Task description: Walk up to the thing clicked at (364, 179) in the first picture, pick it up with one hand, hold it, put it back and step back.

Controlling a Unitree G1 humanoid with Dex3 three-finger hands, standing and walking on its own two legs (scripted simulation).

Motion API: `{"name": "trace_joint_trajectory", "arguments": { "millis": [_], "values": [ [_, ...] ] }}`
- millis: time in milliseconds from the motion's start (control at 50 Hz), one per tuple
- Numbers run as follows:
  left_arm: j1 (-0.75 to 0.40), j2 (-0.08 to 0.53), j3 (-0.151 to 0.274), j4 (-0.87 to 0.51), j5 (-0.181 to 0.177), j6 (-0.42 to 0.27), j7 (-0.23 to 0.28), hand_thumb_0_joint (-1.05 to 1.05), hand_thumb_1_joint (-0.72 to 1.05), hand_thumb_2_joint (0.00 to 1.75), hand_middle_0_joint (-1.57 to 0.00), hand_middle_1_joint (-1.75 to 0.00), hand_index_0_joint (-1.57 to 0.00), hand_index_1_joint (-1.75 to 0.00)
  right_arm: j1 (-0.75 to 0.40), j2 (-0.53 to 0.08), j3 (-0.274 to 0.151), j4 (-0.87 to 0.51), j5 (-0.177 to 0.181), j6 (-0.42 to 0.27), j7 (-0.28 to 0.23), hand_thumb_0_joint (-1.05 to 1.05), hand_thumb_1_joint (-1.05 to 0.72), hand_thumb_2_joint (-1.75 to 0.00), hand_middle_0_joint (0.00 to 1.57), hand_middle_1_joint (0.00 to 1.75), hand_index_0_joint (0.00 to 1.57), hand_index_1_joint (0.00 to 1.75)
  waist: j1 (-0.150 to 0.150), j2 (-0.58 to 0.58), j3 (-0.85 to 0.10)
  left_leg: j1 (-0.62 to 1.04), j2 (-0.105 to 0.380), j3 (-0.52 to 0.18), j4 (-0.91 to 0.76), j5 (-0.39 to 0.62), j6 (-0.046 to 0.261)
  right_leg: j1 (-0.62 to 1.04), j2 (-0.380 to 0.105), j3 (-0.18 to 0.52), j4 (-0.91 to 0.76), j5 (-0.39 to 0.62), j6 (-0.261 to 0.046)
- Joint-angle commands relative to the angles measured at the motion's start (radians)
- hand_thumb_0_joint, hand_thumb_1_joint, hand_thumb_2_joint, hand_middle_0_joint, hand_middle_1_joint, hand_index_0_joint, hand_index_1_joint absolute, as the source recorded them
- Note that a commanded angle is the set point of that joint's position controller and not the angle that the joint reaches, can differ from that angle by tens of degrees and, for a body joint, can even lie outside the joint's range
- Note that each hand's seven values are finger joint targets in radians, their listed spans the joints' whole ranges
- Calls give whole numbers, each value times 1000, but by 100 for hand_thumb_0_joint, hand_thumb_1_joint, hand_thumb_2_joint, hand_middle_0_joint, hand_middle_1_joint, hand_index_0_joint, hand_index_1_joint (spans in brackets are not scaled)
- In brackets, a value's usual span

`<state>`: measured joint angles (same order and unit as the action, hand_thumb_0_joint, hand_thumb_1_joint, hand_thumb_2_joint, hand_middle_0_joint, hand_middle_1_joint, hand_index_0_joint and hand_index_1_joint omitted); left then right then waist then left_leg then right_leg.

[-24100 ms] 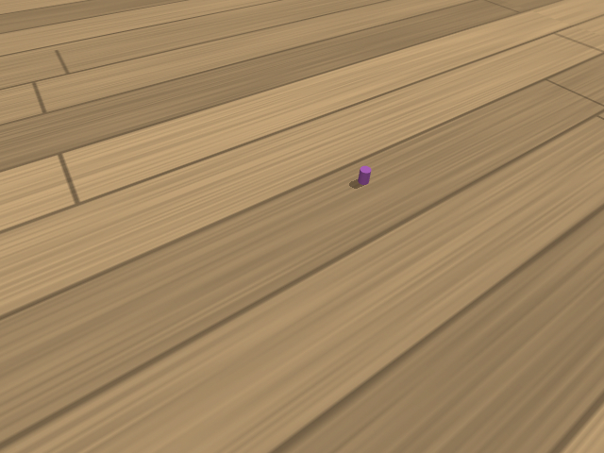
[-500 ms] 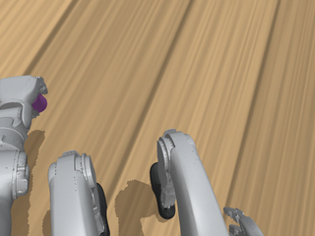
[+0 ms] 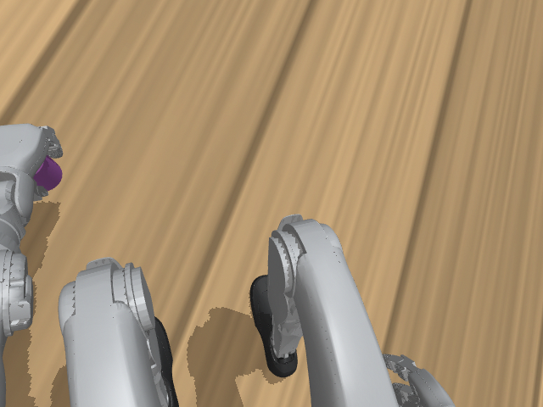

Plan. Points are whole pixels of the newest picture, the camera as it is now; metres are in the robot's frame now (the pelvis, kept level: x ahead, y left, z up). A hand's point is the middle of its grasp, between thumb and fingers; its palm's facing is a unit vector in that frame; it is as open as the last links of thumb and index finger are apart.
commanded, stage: lower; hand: left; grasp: from above
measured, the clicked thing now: (33, 168) +0.48 +0.25 -0.21
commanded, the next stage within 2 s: rest in 0.08 s
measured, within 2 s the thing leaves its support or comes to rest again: rests again in 1.28 s
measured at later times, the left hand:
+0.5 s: hand (42, 179) +0.47 +0.25 -0.23, palm faces -0.49 -0.08 -0.87, open 7.9 cm
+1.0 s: hand (46, 182) +0.47 +0.25 -0.26, palm faces -0.47 -0.09 -0.88, open 7.9 cm
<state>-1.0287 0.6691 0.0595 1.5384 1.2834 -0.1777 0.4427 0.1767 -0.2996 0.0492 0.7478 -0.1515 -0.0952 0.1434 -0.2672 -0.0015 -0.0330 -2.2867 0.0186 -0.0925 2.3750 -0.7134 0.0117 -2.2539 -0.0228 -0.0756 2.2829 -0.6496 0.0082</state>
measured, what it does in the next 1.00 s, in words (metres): stands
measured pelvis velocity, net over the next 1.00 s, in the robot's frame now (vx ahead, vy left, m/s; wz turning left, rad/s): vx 0.00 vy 0.00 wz -0.07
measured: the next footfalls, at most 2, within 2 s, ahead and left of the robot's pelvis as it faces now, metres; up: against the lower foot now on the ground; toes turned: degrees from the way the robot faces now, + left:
none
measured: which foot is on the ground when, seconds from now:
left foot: down 0.00-1.00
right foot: down 0.00-1.00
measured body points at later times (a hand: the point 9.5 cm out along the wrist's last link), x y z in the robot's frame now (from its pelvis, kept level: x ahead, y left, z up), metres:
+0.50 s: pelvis +0.00 +0.00 -0.03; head +0.27 +0.06 +0.33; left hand +0.49 +0.25 -0.18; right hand +0.01 -0.27 -0.12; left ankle +0.07 +0.12 -0.31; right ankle +0.10 -0.12 -0.31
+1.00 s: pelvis +0.00 +0.00 -0.04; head +0.27 +0.07 +0.31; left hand +0.49 +0.25 -0.21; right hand +0.00 -0.26 -0.12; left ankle +0.07 +0.12 -0.31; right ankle +0.10 -0.12 -0.31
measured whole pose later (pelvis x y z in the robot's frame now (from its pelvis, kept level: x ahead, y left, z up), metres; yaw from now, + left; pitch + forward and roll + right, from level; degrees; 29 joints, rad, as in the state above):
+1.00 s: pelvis +0.00 +0.00 -0.04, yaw -4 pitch +31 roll -10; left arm -1.05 0.84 0.18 1.74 1.34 -0.21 0.60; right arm 0.17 -0.33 0.15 0.74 -0.25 -0.19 0.26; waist -0.36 -0.04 0.09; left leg -2.36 0.02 -0.17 2.54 -0.74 0.01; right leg -2.30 -0.01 -0.13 2.39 -0.64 0.02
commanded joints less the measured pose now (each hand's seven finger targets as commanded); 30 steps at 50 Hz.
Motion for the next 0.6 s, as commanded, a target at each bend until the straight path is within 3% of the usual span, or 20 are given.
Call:
{"name": "trace_joint_trajectory", "arguments": {
  "millis": [0, 60, 100, 120, 140, 200, 220, 240, 280, 300, 320, 360, 400, 420, 440, 500, 520, 560, 580],
  "values": [
    [-352, 239, 25, -137, 5, -5, 74, 0, 61, 56, -100, -61, -102, -58, 233, -233, -75, 13, -8, -7, 3, 0, -92, -91, 20, 30, 20, 30, -29, 298, -720, 481, -31, 60, -225, 226, 12, 371, 45, -73, -192, 228, -46],
    [-353, 259, 50, -130, 14, 4, 98, 0, 62, 57, -100, -61, -103, -59, 237, -245, -71, 11, -17, -9, 8, 0, -92, -91, 20, 30, 20, 30, -35, 321, -713, 491, -32, 55, -220, 226, 10, 346, 41, -82, -175, 226, -46],
    [-315, 215, 26, -65, 16, 15, 105, 0, 62, 57, -100, -62, -103, -59, 220, -242, -64, 7, -21, -12, 15, 0, -91, -90, 20, 30, 20, 30, -43, 317, -680, 474, -32, 56, -218, 204, 11, 325, 45, -87, -171, 209, -47],
    [-377, 254, 49, -138, 14, 7, 112, 0, 63, 55, -99, -62, -102, -58, 229, -249, -70, 13, -23, -13, 16, 0, -91, -90, 20, 30, 20, 30, -49, 336, -704, 480, -31, 49, -220, 201, 11, 324, 44, -91, -169, 206, -45],
    [-357, 253, 49, -115, 24, 14, 112, 0, 63, 55, -99, -62, -102, -58, 235, -252, -68, 14, -28, -16, 18, 0, -91, -90, 20, 30, 20, 30, -53, 339, -690, 500, -30, 48, -210, 216, 10, 313, 41, -92, -162, 222, -43],
    [-344, 254, 54, -82, 8, 18, 116, 0, 59, 59, -96, -61, -99, -58, 230, -256, -64, 15, -28, -21, 27, 0, -90, -90, 20, 30, 20, 30, -53, 324, -674, 470, -29, 41, -204, 206, 11, 303, 42, -98, -154, 211, -44],
    [-337, 251, 60, -56, 15, 19, 115, 0, 59, 60, -95, -62, -99, -58, 233, -266, -60, 6, -37, -26, 32, 0, -90, -90, 20, 30, 20, 30, -81, 309, -648, 467, -28, 39, -188, 227, 11, 304, 41, -102, -148, 235, -39],
    [-347, 226, 36, -36, 10, 17, 110, 0, 59, 57, -94, -61, -98, -57, 233, -262, -54, 8, -37, -31, 36, 0, -90, -90, 20, 30, 20, 30, -86, 296, -622, 436, -30, 41, -179, 200, 15, 290, 42, -101, -150, 212, -39],
    [-342, 254, 46, -25, 9, 12, 108, 0, 56, 56, -92, -62, -96, -57, 228, -264, -48, 3, -39, -35, 40, 0, -90, -90, 20, 30, 20, 30, -89, 271, -622, 398, -31, 48, -159, 194, 23, 325, 49, -97, -157, 214, -38],
    [-339, 297, 76, -18, 7, 10, 109, 0, 56, 54, -91, -62, -96, -56, 243, -275, -46, 3, -41, -38, 43, 0, -90, -90, 20, 30, 20, 30, -88, 261, -616, 381, -32, 48, -154, 200, 26, 342, 44, -96, -157, 218, -34],
    [-309, 310, 87, -4, 5, 9, 107, 0, 53, 55, -90, -61, -94, -57, 246, -276, -45, 8, -40, -38, 43, 0, -90, -90, 20, 30, 20, 30, -73, 245, -619, 369, -32, 48, -150, 194, 26, 352, 46, -94, -155, 211, -34],
    [-298, 316, 107, -7, 4, 2, 113, 0, 55, 56, -91, -61, -95, -57, 258, -277, -41, 8, -43, -36, 45, 0, -90, -90, 20, 30, 20, 30, -74, 275, -643, 396, -31, 43, -154, 225, 19, 356, 45, -100, -142, 232, -36],
    [-318, 285, 72, -6, 12, -11, 113, 0, 54, 53, -90, -60, -95, -55, 237, -269, -35, -2, -48, -41, 51, 0, -90, -90, 20, 30, 20, 30, -91, 280, -626, 373, -29, 45, -139, 193, 23, 354, 55, -100, -147, 216, -35],
    [-324, 320, 93, 7, 14, -15, 120, 0, 54, 52, -89, -61, -94, -56, 240, -272, -32, 4, -49, -43, 50, 0, -90, -90, 20, 30, 20, 30, -96, 259, -622, 366, -28, 39, -132, 182, 24, 351, 55, -105, -146, 208, -34],
    [-321, 347, 101, -24, 24, -21, 124, 0, 55, 50, -89, -61, -95, -55, 240, -279, -35, 1, -47, -43, 51, 0, -90, -90, 20, 30, 20, 30, -80, 290, -640, 374, -29, 43, -131, 193, 22, 364, 56, -101, -143, 216, -36],
    [-328, 358, 118, -9, 37, -31, 140, 0, 59, 55, -92, -63, -97, -57, 250, -276, -21, 12, -65, -50, 61, 0, -90, -90, 20, 30, 20, 30, -101, 327, -614, 415, -25, 31, -120, 228, 12, 328, 54, -122, -110, 239, -35],
    [-329, 368, 120, -40, 39, -39, 148, 0, 60, 53, -93, -62, -98, -56, 243, -288, -29, 11, -65, -51, 63, 0, -90, -90, 20, 30, 20, 30, -92, 355, -635, 426, -25, 29, -128, 236, 11, 333, 57, -123, -112, 245, -35],
    [-335, 356, 115, -12, 47, -40, 157, 0, 63, 56, -95, -63, -100, -58, 243, -292, -23, 11, -71, -56, 69, 0, -90, -90, 20, 30, 20, 30, -113, 340, -612, 419, -25, 28, -113, 235, 11, 330, 57, -127, -106, 253, -33],
    [-328, 387, 133, -26, 45, -44, 167, 0, 62, 55, -94, -63, -100, -57, 238, -293, -23, 14, -71, -57, 71, 0, -90, -90, 20, 30, 20, 30, -98, 359, -622, 417, -23, 28, -112, 232, 11, 337, 58, -127, -107, 251, -35]
  ]
}}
